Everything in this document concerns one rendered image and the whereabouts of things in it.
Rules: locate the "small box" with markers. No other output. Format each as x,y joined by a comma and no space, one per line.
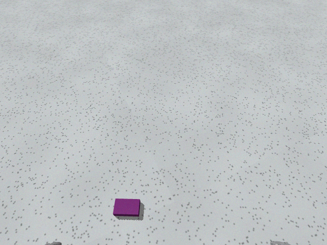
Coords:
126,207

